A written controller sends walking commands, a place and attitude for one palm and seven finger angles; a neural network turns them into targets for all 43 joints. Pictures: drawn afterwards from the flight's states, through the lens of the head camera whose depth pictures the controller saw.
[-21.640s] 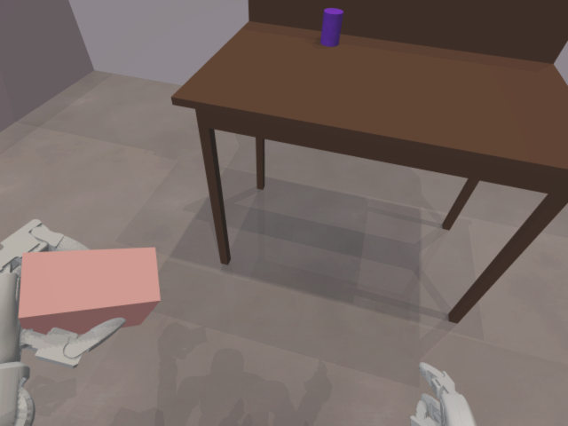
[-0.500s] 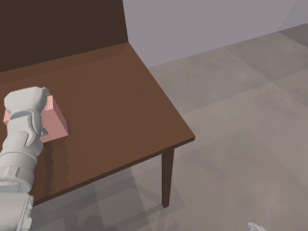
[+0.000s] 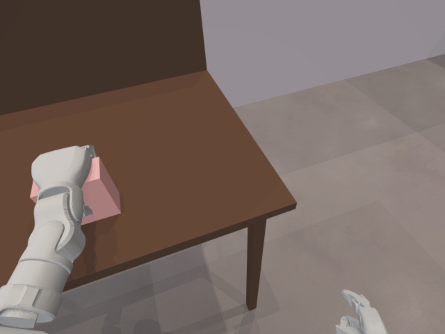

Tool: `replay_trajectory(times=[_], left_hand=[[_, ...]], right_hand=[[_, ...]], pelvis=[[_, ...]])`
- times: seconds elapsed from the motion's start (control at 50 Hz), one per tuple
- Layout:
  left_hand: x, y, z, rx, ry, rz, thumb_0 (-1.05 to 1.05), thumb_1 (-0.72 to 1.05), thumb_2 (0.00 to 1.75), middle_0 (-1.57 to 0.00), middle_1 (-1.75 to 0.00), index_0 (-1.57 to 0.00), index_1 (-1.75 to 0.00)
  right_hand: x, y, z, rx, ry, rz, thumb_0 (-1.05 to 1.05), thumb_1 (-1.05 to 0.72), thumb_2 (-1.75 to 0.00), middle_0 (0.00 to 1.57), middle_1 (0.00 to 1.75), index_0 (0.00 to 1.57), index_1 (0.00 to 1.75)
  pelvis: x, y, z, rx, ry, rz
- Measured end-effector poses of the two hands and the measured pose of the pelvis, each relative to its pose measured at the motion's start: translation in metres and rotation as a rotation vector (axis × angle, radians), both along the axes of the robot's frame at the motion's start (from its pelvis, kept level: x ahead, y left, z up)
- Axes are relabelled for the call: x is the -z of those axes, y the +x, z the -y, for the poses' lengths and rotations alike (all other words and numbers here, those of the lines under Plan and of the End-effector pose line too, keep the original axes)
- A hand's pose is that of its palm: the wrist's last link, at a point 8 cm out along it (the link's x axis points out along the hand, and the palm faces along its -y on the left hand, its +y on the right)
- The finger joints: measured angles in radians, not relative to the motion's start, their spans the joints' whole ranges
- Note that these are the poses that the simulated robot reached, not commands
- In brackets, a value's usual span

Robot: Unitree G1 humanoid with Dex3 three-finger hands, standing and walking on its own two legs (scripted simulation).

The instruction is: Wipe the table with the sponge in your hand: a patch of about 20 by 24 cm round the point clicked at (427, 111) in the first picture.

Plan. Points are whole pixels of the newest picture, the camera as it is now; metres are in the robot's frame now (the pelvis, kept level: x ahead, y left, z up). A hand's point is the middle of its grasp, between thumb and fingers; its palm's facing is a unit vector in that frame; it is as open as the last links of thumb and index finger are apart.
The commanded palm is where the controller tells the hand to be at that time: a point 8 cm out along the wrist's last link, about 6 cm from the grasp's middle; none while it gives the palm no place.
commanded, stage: wipe back along the middle lane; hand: left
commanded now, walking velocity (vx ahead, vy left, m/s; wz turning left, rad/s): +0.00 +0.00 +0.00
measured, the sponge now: (84, 200) +0.33 +0.32 +0.06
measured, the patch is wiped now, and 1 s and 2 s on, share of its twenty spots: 0.65 0.85 0.95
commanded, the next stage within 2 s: slide across to the third lane in 0.48 s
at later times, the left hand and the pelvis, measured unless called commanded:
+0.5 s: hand (79, 206) +0.29 +0.29 +0.10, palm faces +0.04 +0.01 -1.00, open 9.9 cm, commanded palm +0.24 +0.27 +0.13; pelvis +0.00 -0.01 +0.00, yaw +0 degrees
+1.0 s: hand (97, 210) +0.28 +0.25 +0.11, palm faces +0.05 -0.03 -1.00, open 9.9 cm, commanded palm +0.26 +0.23 +0.16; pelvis -0.01 -0.01 +0.00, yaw +1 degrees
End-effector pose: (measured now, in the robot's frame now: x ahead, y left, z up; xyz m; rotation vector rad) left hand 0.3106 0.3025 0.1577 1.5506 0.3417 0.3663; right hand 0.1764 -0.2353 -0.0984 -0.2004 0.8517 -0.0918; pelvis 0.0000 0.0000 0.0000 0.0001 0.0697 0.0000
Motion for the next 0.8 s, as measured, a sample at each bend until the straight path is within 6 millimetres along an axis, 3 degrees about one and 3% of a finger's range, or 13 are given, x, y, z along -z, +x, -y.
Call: replay_trajectory(times=[0.6,0.8], left_hand=[[0.001,-0.054,0.031,-0.002,-0.008,0.039,0.01,-0.46,1.05,-0.73,-1.37,-0.73,-1.37],[0.0,-0.055,0.036,-0.02,-0.021,0.023,0.01,-0.46,1.05,-0.73,-1.37,-0.73,-1.37]], right_hand=[[-0.011,0.028,0.002,-0.048,0.019,0.101,0.02,-0.91,-0.9,0.21,0.3,0.2,0.3],[-0.013,0.039,-0.006,-0.081,0.013,0.12,0.02,-0.91,-0.9,0.21,0.3,0.2,0.3]], pelvis=[[0.0,-0.002,0.012,0.005,0.01,0.047],[-0.001,-0.004,0.013,-0.007,0.011,0.058]])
